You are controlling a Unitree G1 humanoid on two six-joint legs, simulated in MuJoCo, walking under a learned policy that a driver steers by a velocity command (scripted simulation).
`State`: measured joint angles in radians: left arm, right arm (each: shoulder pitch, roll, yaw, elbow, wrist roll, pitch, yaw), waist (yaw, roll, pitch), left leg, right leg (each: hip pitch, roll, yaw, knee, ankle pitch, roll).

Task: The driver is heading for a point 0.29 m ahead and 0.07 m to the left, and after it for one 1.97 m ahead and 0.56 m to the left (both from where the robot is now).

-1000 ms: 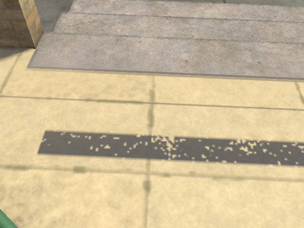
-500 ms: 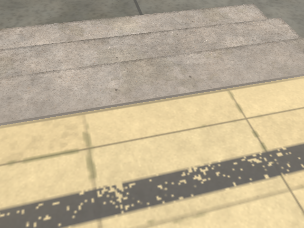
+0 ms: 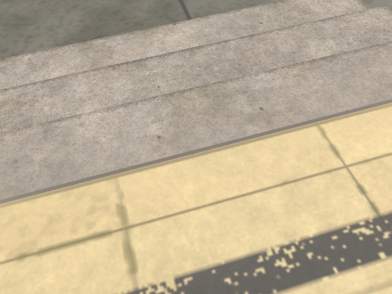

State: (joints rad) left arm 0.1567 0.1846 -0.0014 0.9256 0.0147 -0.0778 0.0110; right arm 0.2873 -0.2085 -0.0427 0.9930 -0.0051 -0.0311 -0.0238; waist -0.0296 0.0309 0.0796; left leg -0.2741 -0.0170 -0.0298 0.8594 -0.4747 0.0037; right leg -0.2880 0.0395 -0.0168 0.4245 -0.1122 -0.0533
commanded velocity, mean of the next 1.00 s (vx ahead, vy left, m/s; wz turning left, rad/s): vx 0.13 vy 0.00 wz -0.01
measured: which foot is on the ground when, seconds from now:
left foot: up 0.00-0.12, down 0.14-0.94, up 0.96-1.00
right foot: down 0.00-1.00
